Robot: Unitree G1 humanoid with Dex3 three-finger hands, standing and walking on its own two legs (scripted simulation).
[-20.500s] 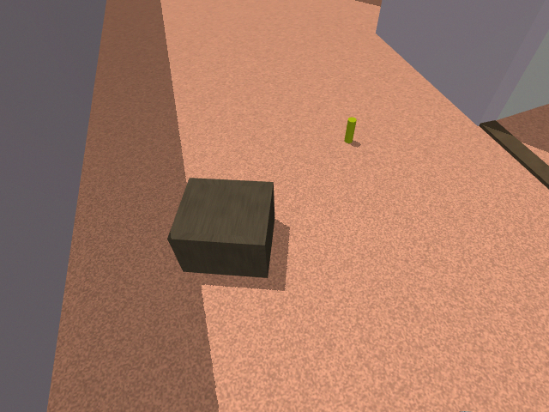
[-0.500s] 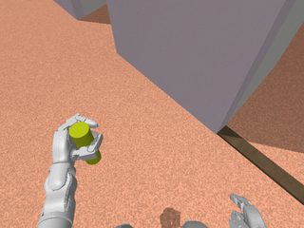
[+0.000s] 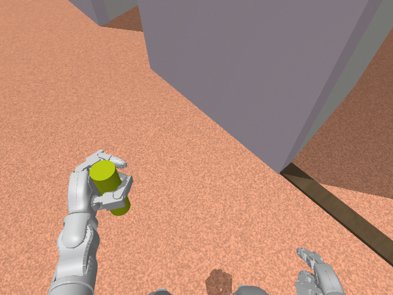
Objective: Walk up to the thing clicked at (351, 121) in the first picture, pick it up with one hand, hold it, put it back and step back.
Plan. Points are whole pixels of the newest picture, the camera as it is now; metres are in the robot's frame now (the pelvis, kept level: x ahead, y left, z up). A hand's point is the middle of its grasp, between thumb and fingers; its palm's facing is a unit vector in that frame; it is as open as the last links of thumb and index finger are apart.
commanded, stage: crouch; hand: left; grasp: from the side
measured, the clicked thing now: (112, 190) +0.33 +0.18 +0.02
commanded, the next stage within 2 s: lower in 1.70 s
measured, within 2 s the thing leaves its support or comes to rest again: neither
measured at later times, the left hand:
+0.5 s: hand (130, 214) +0.34 +0.18 -0.15, palm faces +0.08 -1.00 -0.04, open 6.1 cm
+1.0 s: hand (141, 235) +0.36 +0.20 -0.38, palm faces +0.12 -0.99 -0.03, open 6.1 cm
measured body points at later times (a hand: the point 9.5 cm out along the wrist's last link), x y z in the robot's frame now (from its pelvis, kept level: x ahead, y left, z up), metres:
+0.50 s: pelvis -0.03 +0.00 -0.14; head +0.11 +0.02 +0.29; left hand +0.33 +0.24 -0.15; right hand +0.10 -0.27 -0.26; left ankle +0.02 +0.14 -0.70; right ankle +0.01 -0.13 -0.70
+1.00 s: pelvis -0.08 +0.00 -0.34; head +0.12 +0.03 +0.06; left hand +0.35 +0.25 -0.38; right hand +0.04 -0.27 -0.47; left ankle +0.02 +0.14 -0.70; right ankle +0.00 -0.13 -0.70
